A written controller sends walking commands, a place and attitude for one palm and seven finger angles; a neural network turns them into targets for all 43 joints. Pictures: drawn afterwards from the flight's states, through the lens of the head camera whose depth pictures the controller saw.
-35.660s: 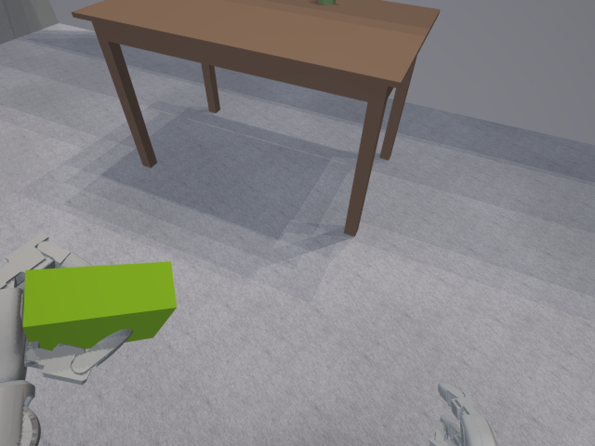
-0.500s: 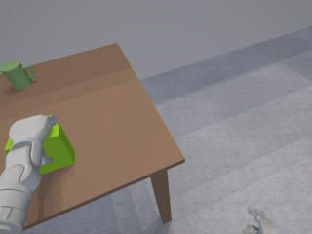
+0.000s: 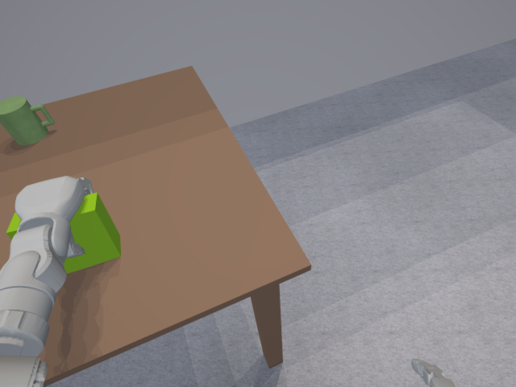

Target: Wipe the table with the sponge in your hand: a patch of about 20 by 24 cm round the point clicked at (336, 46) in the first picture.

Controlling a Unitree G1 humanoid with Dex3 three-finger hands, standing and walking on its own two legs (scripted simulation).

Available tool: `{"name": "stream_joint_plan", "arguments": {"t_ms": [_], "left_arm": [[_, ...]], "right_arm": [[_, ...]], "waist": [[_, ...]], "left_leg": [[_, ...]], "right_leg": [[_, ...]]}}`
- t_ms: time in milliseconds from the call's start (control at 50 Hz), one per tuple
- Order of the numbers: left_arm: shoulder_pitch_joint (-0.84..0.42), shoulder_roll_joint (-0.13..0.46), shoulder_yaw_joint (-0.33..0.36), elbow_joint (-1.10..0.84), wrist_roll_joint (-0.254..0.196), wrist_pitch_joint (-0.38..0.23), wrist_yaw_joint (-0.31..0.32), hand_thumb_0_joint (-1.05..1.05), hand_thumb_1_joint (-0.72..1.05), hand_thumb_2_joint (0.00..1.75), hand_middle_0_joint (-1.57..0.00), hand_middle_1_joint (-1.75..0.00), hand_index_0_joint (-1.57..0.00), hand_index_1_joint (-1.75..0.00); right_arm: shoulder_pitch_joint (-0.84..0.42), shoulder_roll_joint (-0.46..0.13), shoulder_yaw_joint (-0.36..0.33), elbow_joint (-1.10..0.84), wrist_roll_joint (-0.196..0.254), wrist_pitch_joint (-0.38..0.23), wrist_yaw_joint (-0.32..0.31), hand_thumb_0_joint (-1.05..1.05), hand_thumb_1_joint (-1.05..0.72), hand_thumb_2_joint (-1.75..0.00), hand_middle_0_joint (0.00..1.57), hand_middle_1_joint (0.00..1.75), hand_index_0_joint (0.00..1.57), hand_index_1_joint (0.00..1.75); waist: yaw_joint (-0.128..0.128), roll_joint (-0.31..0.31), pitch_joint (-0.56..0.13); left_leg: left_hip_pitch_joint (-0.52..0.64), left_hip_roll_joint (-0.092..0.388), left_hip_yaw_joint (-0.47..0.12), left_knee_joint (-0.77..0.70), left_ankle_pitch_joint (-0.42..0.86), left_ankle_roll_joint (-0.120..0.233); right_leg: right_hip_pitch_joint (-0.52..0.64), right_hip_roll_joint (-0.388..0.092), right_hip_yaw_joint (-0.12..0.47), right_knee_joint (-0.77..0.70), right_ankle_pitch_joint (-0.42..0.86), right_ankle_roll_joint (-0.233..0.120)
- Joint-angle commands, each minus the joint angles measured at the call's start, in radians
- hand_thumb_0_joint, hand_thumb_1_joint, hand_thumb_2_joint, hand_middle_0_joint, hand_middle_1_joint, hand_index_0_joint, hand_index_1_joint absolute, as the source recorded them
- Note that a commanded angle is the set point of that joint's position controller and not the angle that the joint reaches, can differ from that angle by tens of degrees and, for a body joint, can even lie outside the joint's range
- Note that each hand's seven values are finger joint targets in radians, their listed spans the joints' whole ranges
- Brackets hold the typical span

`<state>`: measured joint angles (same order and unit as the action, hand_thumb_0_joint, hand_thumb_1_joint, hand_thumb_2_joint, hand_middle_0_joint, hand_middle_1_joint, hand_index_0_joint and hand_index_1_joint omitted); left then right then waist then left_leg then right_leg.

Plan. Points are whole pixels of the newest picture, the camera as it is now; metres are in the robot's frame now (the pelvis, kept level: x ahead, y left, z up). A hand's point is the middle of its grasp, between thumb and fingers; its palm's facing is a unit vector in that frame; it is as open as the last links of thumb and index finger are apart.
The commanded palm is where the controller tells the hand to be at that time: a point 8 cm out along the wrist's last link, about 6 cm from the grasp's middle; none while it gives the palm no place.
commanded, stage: wipe forward along the first lane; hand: left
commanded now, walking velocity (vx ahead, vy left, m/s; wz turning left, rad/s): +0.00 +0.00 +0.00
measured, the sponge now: (76, 244) +0.32 +0.35 +0.03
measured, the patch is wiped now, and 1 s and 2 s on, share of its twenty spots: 0.35 0.55 0.70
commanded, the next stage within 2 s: slide across to the middle lane in 0.10 s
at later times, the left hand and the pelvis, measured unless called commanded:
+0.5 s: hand (70, 206) +0.37 +0.36 +0.08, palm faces -0.07 +0.00 -1.00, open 9.5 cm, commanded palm +0.36 +0.34 +0.13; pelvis +0.01 +0.03 +0.00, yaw +0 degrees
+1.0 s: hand (101, 192) +0.40 +0.32 +0.08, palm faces -0.02 -0.03 -1.00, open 9.5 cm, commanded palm +0.37 +0.29 +0.13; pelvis +0.03 +0.04 +0.01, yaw +2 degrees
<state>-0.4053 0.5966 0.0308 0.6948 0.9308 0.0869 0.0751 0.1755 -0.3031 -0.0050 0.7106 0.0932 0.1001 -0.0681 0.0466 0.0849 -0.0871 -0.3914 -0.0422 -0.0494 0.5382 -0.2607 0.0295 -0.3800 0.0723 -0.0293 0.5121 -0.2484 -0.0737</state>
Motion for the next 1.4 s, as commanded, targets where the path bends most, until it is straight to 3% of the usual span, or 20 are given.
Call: {"name": "stream_joint_plan", "arguments": {"t_ms": [0, 20, 60, 160, 220, 340, 560, 680, 720, 740, 820, 880, 1000, 1020, 1060, 1120, 1160, 1220, 1260, 1380], "left_arm": [[-0.3, 0.286, 0.074, -0.024, 0.042, 0.003, 0.048, 0.0, 0.1, 1.3, -1.2, -1.6, -1.2, -1.6], [-0.306, 0.33, 0.113, -0.005, 0.044, -0.002, 0.048, 0.0, 0.1, 1.3, -1.2, -1.6, -1.2, -1.6], [-0.34, 0.285, 0.061, 0.021, 0.056, -0.007, 0.049, 0.0, 0.1, 1.3, -1.2, -1.6, -1.2, -1.6], [-0.379, 0.303, 0.064, 0.07, 0.066, -0.021, 0.049, 0.0, 0.1, 1.3, -1.2, -1.6, -1.2, -1.6], [-0.373, 0.277, 0.064, 0.01, 0.044, -0.039, 0.051, 0.0, 0.1, 1.3, -1.2, -1.6, -1.2, -1.6], [-0.406, 0.197, 0.016, -0.083, 0.0, -0.037, 0.08, 0.0, 0.1, 1.3, -1.2, -1.6, -1.2, -1.6], [-0.465, 0.044, -0.113, -0.187, -0.025, 0.067, 0.077, 0.0, 0.1, 1.3, -1.2, -1.6, -1.2, -1.6], [-0.477, 0.009, -0.135, -0.205, -0.007, 0.135, 0.068, 0.0, 0.1, 1.3, -1.2, -1.6, -1.2, -1.6], [-0.446, 0.055, -0.083, -0.221, -0.005, 0.157, 0.069, 0.0, 0.1, 1.3, -1.2, -1.6, -1.2, -1.6], [-0.454, -0.017, -0.149, -0.24, -0.002, 0.169, 0.064, 0.0, 0.1, 1.3, -1.2, -1.6, -1.2, -1.6], [-0.473, -0.007, -0.131, -0.258, -0.002, 0.214, 0.062, 0.0, 0.1, 1.3, -1.2, -1.6, -1.2, -1.6], [-0.494, -0.079, -0.195, -0.279, -0.001, 0.237, 0.059, 0.0, 0.1, 1.3, -1.2, -1.6, -1.2, -1.6], [-0.367, -0.129, -0.212, -0.299, -0.003, 0.291, 0.05, 0.0, 0.1, 1.3, -1.2, -1.6, -1.2, -1.6], [-0.32, -0.067, -0.148, -0.289, 0.0, 0.302, 0.053, 0.0, 0.1, 1.3, -1.2, -1.6, -1.2, -1.6], [-0.32, -0.136, -0.21, -0.332, -0.011, 0.316, 0.046, 0.0, 0.1, 1.3, -1.2, -1.6, -1.2, -1.6], [-0.274, -0.109, -0.188, -0.357, -0.011, 0.346, 0.043, 0.0, 0.1, 1.3, -1.2, -1.6, -1.2, -1.6], [-0.273, -0.152, -0.229, -0.359, -0.013, 0.36, 0.037, 0.0, 0.1, 1.3, -1.2, -1.6, -1.2, -1.6], [-0.17, -0.098, -0.168, -0.366, -0.024, 0.381, 0.035, 0.0, 0.1, 1.3, -1.2, -1.6, -1.2, -1.6], [-0.185, -0.155, -0.226, -0.344, -0.028, 0.393, 0.025, 0.0, 0.1, 1.3, -1.2, -1.6, -1.2, -1.6], [-0.082, -0.124, -0.19, -0.404, -0.034, 0.403, 0.013, 0.0, 0.1, 1.3, -1.2, -1.6, -1.2, -1.6]], "right_arm": [[-0.045, -0.132, -0.042, -0.116, -0.006, -0.034, -0.004, 0.0, -0.9, -0.9, 0.2, 0.3, 0.2, 0.3], [-0.053, -0.135, -0.04, -0.113, -0.004, -0.032, -0.005, 0.0, -0.9, -0.9, 0.2, 0.3, 0.2, 0.3], [-0.033, -0.132, -0.04, -0.111, -0.005, -0.03, -0.002, 0.0, -0.9, -0.9, 0.2, 0.3, 0.2, 0.3], [-0.007, -0.137, -0.043, -0.105, -0.006, -0.021, 0.002, 0.0, -0.9, -0.9, 0.2, 0.3, 0.2, 0.3], [-0.025, -0.132, -0.046, -0.12, -0.004, -0.02, 0.005, 0.0, -0.9, -0.9, 0.2, 0.3, 0.2, 0.3], [-0.033, -0.123, -0.056, -0.109, 0.0, -0.026, 0.006, 0.0, -0.9, -0.9, 0.2, 0.3, 0.2, 0.3], [-0.091, -0.109, -0.047, -0.092, -0.001, -0.023, 0.01, 0.0, -0.9, -0.9, 0.2, 0.3, 0.2, 0.3], [-0.114, -0.103, -0.042, -0.099, -0.011, -0.006, 0.014, 0.0, -0.9, -0.9, 0.2, 0.3, 0.2, 0.3], [-0.136, -0.108, -0.035, -0.106, -0.015, 0.005, 0.019, 0.0, -0.9, -0.9, 0.2, 0.3, 0.2, 0.3], [-0.137, -0.099, -0.034, -0.113, -0.016, 0.008, 0.023, 0.0, -0.9, -0.9, 0.2, 0.3, 0.2, 0.3], [-0.16, -0.1, -0.029, -0.12, -0.018, 0.023, 0.028, 0.0, -0.9, -0.9, 0.2, 0.3, 0.2, 0.3], [-0.157, -0.096, -0.032, -0.119, -0.019, 0.023, 0.036, 0.0, -0.9, -0.9, 0.2, 0.3, 0.2, 0.3], [-0.178, -0.095, -0.029, -0.131, -0.025, 0.039, 0.051, 0.0, -0.9, -0.9, 0.2, 0.3, 0.2, 0.3], [-0.187, -0.104, -0.027, -0.128, -0.027, 0.044, 0.051, 0.0, -0.9, -0.9, 0.2, 0.3, 0.2, 0.3], [-0.195, -0.096, -0.025, -0.143, -0.022, 0.048, 0.056, 0.0, -0.9, -0.9, 0.2, 0.3, 0.2, 0.3], [-0.222, -0.1, -0.018, -0.153, -0.019, 0.056, 0.056, 0.0, -0.9, -0.9, 0.2, 0.3, 0.2, 0.3], [-0.218, -0.096, -0.019, -0.154, -0.015, 0.055, 0.057, 0.0, -0.9, -0.9, 0.2, 0.3, 0.2, 0.3], [-0.238, -0.102, -0.014, -0.169, -0.015, 0.056, 0.057, 0.0, -0.9, -0.9, 0.2, 0.3, 0.2, 0.3], [-0.229, -0.098, -0.01, -0.17, -0.008, 0.058, 0.054, 0.0, -0.9, -0.9, 0.2, 0.3, 0.2, 0.3], [-0.245, -0.096, -0.01, -0.193, -0.007, 0.054, 0.052, 0.0, -0.9, -0.9, 0.2, 0.3, 0.2, 0.3]], "waist": [[-0.04, -0.147, -0.15], [-0.029, -0.139, -0.154], [-0.045, -0.125, -0.141], [-0.047, -0.119, -0.184], [-0.033, -0.097, -0.244], [-0.043, -0.084, -0.227], [-0.056, -0.056, -0.215], [-0.046, -0.068, -0.249], [-0.026, -0.053, -0.255], [-0.037, -0.06, -0.247], [-0.029, -0.059, -0.251], [-0.041, -0.05, -0.27], [-0.025, -0.096, -0.281], [-0.007, -0.098, -0.273], [-0.02, -0.119, -0.262], [-0.008, -0.101, -0.24], [-0.02, -0.103, -0.228], [0.005, -0.107, -0.223], [-0.021, -0.156, -0.176], [-0.003, -0.152, -0.208]], "left_leg": [[-0.034, -0.022, 0.03, -0.048, 0.049, 0.053], [-0.044, -0.021, 0.028, -0.054, 0.051, 0.052], [-0.04, -0.02, 0.027, -0.052, 0.042, 0.051], [-0.025, -0.014, 0.022, -0.047, 0.078, 0.05], [0.01, -0.011, 0.022, -0.05, 0.125, 0.05], [0.078, 0.0, 0.004, -0.074, 0.134, 0.048], [0.213, 0.015, -0.043, -0.11, 0.224, 0.007], [0.264, 0.021, -0.052, -0.109, 0.325, -0.016], [0.259, 0.023, -0.057, -0.114, 0.379, -0.03], [0.27, 0.022, -0.054, -0.105, 0.403, -0.029], [0.282, 0.031, -0.067, -0.113, 0.429, -0.04], [0.323, 0.035, -0.072, -0.092, 0.492, -0.043], [0.304, 0.03, -0.059, -0.079, 0.544, -0.04], [0.288, 0.032, -0.057, -0.089, 0.526, -0.04], [0.275, 0.028, -0.045, -0.087, 0.515, -0.032], [0.254, 0.027, -0.051, -0.105, 0.462, -0.031], [0.258, 0.026, -0.046, -0.099, 0.44, -0.024], [0.22, 0.018, -0.033, -0.108, 0.397, -0.013], [0.188, 0.014, -0.019, -0.109, 0.329, 0.003], [0.182, 0.005, -0.008, -0.099, 0.34, 0.016]], "right_leg": [[0.154, -0.057, 0.099, -0.097, 0.129, 0.027], [0.159, -0.056, 0.112, -0.097, 0.119, 0.022], [0.131, -0.055, 0.088, -0.094, 0.105, 0.023], [0.135, -0.052, 0.08, -0.084, 0.143, 0.017], [0.17, -0.053, 0.09, -0.083, 0.2, 0.013], [0.146, -0.047, 0.065, -0.098, 0.159, 0.013], [0.116, -0.042, 0.027, -0.113, 0.16, 0.004], [0.136, -0.043, 0.015, -0.105, 0.216, 0.0], [0.161, -0.041, 0.02, -0.102, 0.245, -0.009], [0.161, -0.045, 0.012, -0.098, 0.265, -0.004], [0.156, -0.042, 0.012, -0.098, 0.254, -0.008], [0.139, -0.045, 0.007, -0.092, 0.282, -0.003], [0.19, -0.046, 0.01, -0.084, 0.35, -0.001], [0.203, -0.042, 0.021, -0.085, 0.347, -0.009], [0.218, -0.047, 0.015, -0.083, 0.378, -0.002], [0.219, -0.044, 0.025, -0.085, 0.331, -0.008], [0.204, -0.045, 0.015, -0.083, 0.321, -0.005], [0.249, -0.046, 0.038, -0.084, 0.343, -0.009], [0.235, -0.048, 0.03, -0.09, 0.331, 0.0], [0.288, -0.052, 0.052, -0.079, 0.391, 0.001]]}}
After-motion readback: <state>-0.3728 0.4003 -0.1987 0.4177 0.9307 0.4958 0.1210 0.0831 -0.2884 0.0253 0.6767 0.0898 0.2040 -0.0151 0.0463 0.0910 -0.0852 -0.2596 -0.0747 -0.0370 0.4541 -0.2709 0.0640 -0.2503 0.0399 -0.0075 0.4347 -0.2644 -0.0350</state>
